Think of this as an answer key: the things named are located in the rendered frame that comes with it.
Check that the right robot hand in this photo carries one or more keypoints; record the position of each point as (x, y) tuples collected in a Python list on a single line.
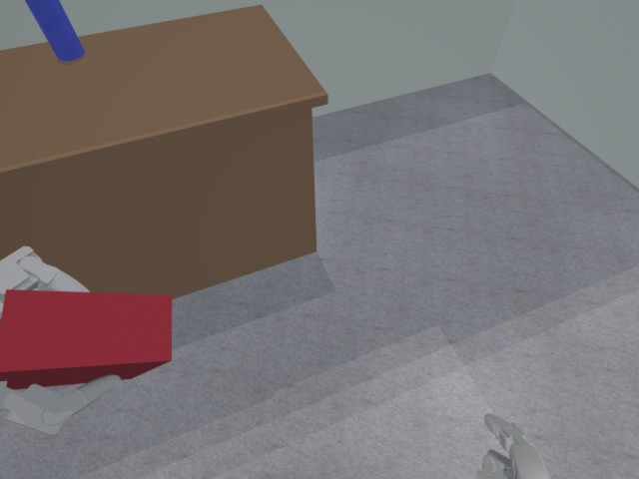
[(525, 462)]

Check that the table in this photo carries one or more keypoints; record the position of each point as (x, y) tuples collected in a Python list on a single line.
[(169, 158)]

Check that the sponge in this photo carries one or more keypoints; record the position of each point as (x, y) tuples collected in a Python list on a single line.
[(53, 338)]

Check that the left robot hand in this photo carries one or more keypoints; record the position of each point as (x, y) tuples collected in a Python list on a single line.
[(38, 407)]

